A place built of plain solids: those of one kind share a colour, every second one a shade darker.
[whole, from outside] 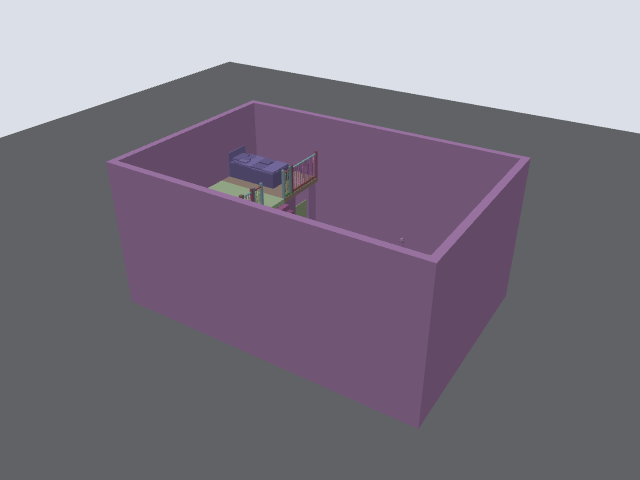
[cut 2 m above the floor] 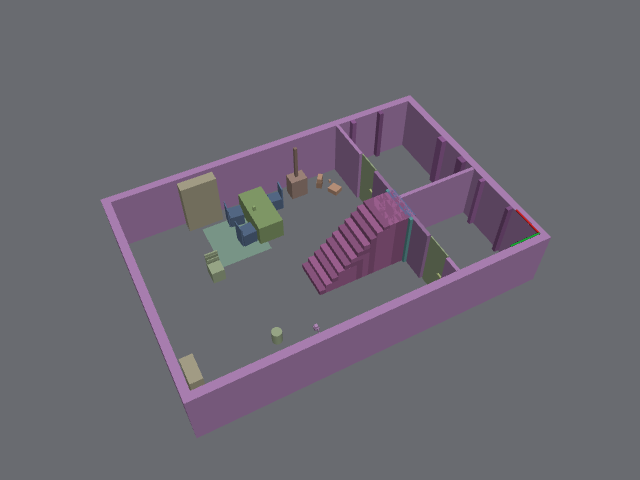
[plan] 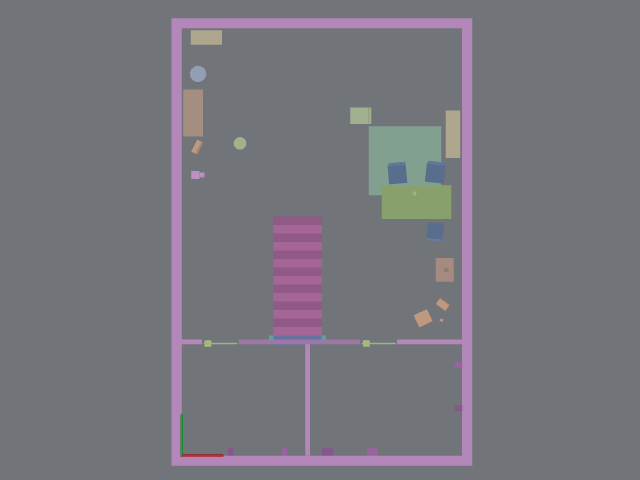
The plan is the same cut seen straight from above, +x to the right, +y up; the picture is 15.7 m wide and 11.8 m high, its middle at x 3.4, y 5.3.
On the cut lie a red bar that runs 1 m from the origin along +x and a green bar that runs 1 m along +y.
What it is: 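A dwelling of one tall room, 6.9 x 10.5 m inside and 5.1 m high, with a sleeping gallery 2.82 m up across one short end and a free-standing straight stair of 15 risers to it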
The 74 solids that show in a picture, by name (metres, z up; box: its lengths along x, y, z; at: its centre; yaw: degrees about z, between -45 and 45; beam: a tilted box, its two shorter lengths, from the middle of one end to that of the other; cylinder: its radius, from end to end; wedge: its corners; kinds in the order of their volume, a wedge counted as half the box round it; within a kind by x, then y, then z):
{
 "wall_1": {"box": [0.25, 11.0, 5.33], "at": [-0.12, 5.25, 2.62]},
 "wall_2": {"box": [0.5, 0.12, 2.72], "at": [0.25, 2.8, 1.31]},
 "wall_3": {"box": [2.99, 0.12, 2.72], "at": [2.9, 2.8, 1.31]},
 "wall_4": {"box": [0.12, 2.74, 2.72], "at": [3.1, 1.37, 1.31]},
 "wall_5": {"box": [7.39, 0.25, 5.33], "at": [3.45, -0.12, 2.62]},
 "wall_6": {"box": [7.39, 0.25, 5.33], "at": [3.45, 10.63, 2.62]},
 "wall_7": {"box": [1.6, 0.12, 2.72], "at": [6.09, 2.8, 1.31]},
 "wall_8": {"box": [0.25, 11.0, 5.33], "at": [7.02, 5.25, 2.62]},
 "step_1": {"box": [1.2, 0.45, 2.68], "at": [2.85, 2.94, 1.29]},
 "step_2": {"box": [1.2, 0.63, 2.49], "at": [2.85, 3.06, 1.2]},
 "step_3": {"box": [1.2, 0.63, 2.31], "at": [2.85, 3.27, 1.1]},
 "step_4": {"box": [1.2, 0.63, 2.12], "at": [2.85, 3.48, 1.01]},
 "step_5": {"box": [1.2, 0.63, 1.93], "at": [2.85, 3.68, 0.92]},
 "step_6": {"box": [1.2, 0.63, 1.74], "at": [2.85, 3.89, 0.82]},
 "step_7": {"box": [1.2, 0.63, 1.55], "at": [2.85, 4.1, 0.73]},
 "step_8": {"box": [1.2, 0.63, 1.37], "at": [2.85, 4.31, 0.63]},
 "step_9": {"box": [1.2, 0.63, 1.18], "at": [2.85, 4.52, 0.54]},
 "step_10": {"box": [1.2, 0.63, 0.99], "at": [2.85, 4.73, 0.45]},
 "step_11": {"box": [1.2, 0.63, 0.8], "at": [2.85, 4.94, 0.35]},
 "step_12": {"box": [1.2, 0.63, 0.61], "at": [2.85, 5.15, 0.26]},
 "step_13": {"box": [1.2, 0.63, 0.43], "at": [2.85, 5.35, 0.16]},
 "step_14": {"box": [1.2, 0.63, 0.24], "at": [2.85, 5.56, 0.07]},
 "bedstead_gallery_bed_1": {"box": [0.3, 0.45, 0.75], "at": [1.15, 1.33, 3.15]},
 "bedstead_gallery_bed_2": {"box": [0.97, 0.53, 0.7], "at": [1.24, 1.32, 3.12]},
 "bedstead_gallery_bed_3": {"box": [1.0, 0.05, 1.0], "at": [1.25, 0.01, 3.27]},
 "bedstead_gallery_bed_4": {"box": [0.65, 0.35, 0.75], "at": [1.25, 0.21, 3.15]},
 "bedstead_gallery_bed_5": {"box": [1.0, 0.53, 0.7], "at": [1.25, 0.8, 3.12]},
 "bedstead_gallery_bed_6": {"box": [1.05, 2.08, 0.6], "at": [1.25, 1.08, 3.07]},
 "bedstead_gallery_bed_7": {"box": [1.05, 1.03, 0.65], "at": [1.25, 1.6, 3.1]},
 "bedstead_gallery_bed_8": {"box": [1.0, 0.53, 0.7], "at": [1.25, 1.85, 3.12]},
 "slotfit_storage_1": {"box": [0.78, 0.36, 1.94], "at": [0.61, 10.28, 0.92]},
 "slotfit_storage_2": {"box": [0.36, 1.17, 1.94], "at": [6.67, 7.9, 0.92]},
 "upper_floor_1": {"box": [2.38, 3.08, 0.18], "at": [1.07, 1.42, 2.73]},
 "slotfit_loft_table_1": {"box": [1.71, 0.83, 0.8], "at": [5.77, 6.23, 0.35]},
 "head_base_1": {"box": [1.2, 0.25, 2.77], "at": [2.85, 2.83, 1.33]},
 "upper_floor_head_1": {"box": [1.2, 2.96, 0.18], "at": [2.85, 1.48, 2.73]},
 "slotfit_wall_table_1": {"box": [0.48, 1.16, 0.97], "at": [0.28, 8.42, 0.43]},
 "curtains_1": {"box": [0.13, 0.19, 2.26], "at": [1.2, 0.09, 1.19]},
 "curtains_2": {"box": [0.13, 0.19, 2.26], "at": [2.53, 0.09, 1.19]},
 "curtains_3": {"box": [0.28, 0.19, 2.16], "at": [3.59, 0.09, 1.14]},
 "curtains_4": {"box": [0.28, 0.19, 2.16], "at": [4.69, 0.09, 1.14]},
 "curtains_5": {"box": [0.19, 0.15, 2.17], "at": [6.8, 1.16, 1.14]},
 "curtains_6": {"box": [0.19, 0.15, 2.17], "at": [6.8, 2.23, 1.14]},
 "slotfit_loft_chair_1": {"box": [0.42, 0.025, 0.88], "at": [5.29, 7.2, 0.39], "yaw": 4.9},
 "slotfit_loft_chair_2": {"box": [0.45, 0.47, 0.54], "at": [5.3, 6.92, 0.22], "yaw": 4.9},
 "slotfit_loft_chair_3": {"box": [0.4, 0.05, 0.95], "at": [6.22, 5.3, 0.43], "yaw": -5.2},
 "slotfit_loft_chair_4": {"box": [0.47, 0.47, 0.49], "at": [6.23, 6.94, 0.19], "yaw": -6.3},
 "slotfit_loft_chair_5": {"box": [0.4, 0.42, 0.5], "at": [6.24, 5.51, 0.2], "yaw": -5.2},
 "slotfit_loft_chair_6": {"box": [0.42, 0.025, 0.87], "at": [6.27, 7.22, 0.39], "yaw": -6.3},
 "stove_1": {"box": [0.45, 0.59, 0.82], "at": [6.47, 4.56, 0.36]},
 "stove_2": {"box": [0.1, 0.1, 4.38], "at": [6.51, 4.56, 2.94]},
 "laid_rug_rug_room_1": {"box": [1.78, 1.7, 0.05], "at": [5.49, 7.25, -0.02]},
 "slotfit_known_1": {"cylinder": 0.16, "from": [1.44, 7.68, -0.05], "to": [1.44, 7.68, 0.45]},
 "slotfit_known_2": {"box": [0.47, 0.41, 0.52], "at": [4.38, 8.36, 0.21]},
 "slotfit_known_3": {"box": [0.025, 0.4, 0.81], "at": [4.6, 8.36, 0.35]},
 "slotfit_known_4": {"box": [0.05, 0.41, 0.9], "at": [4.64, 8.36, 0.4]},
 "doorleaf_door_1": {"box": [0.83, 0.039, 2.07], "at": [0.95, 2.76, 0.99]},
 "doorleaf_door_2": {"box": [0.84, 0.041, 2.08], "at": [4.84, 2.76, 0.99]},
 "clutter_clhall_1": {"box": [0.12, 0.34, 0.5], "at": [0.36, 7.6, 0.2], "yaw": -26.9},
 "clutter_clhall_2": {"box": [0.36, 0.33, 0.23], "at": [5.93, 3.38, 0.06], "yaw": 24.6},
 "clutter_clhall_3": {"box": [0.29, 0.16, 0.48], "at": [6.41, 3.71, 0.19], "yaw": -35.8},
 "slotfit_hallpiece_corner_1": {"cylinder": 0.2, "from": [0.4, 9.38, -0.05], "to": [0.4, 9.38, 0.43]},
 "post_1": {"box": [0.11, 0.12, 2.7], "at": [2.2, 2.89, 1.3]},
 "gal_guard_newel_1": {"box": [0.09, 0.09, 1.15], "at": [0.04, 2.91, 3.35]},
 "gal_guard_newel_2": {"box": [0.09, 0.09, 1.15], "at": [1.68, 2.91, 3.35]},
 "gal_guard_newel_3": {"box": [0.09, 0.09, 1.15], "at": [4.01, 2.91, 3.35]},
 "guard_newel_1": {"box": [0.09, 0.09, 1.15], "at": [1.77, 2.91, 3.35]},
 "guard_newel_2": {"box": [0.09, 0.09, 1.15], "at": [2.2, 2.91, 3.35]},
 "guard_newel_3": {"box": [0.09, 0.09, 1.15], "at": [3.49, 2.91, 3.35]},
 "gal_guard_board_1": {"box": [1.64, 0.04, 0.15], "at": [0.86, 2.91, 2.85]},
 "gal_guard_rail_1": {"box": [1.64, 0.06, 0.044], "at": [0.86, 2.91, 3.8]},
 "doorfit_door_1": {"box": [0.17, 0.16, 0.06], "at": [0.64, 2.76, 0.99]},
 "doorfit_door_2": {"box": [0.17, 0.16, 0.06], "at": [4.54, 2.76, 0.98]},
 "slotfit_corner_1": {"box": [0.2, 0.2, 0.07], "at": [0.34, 6.9, -0.01]}
}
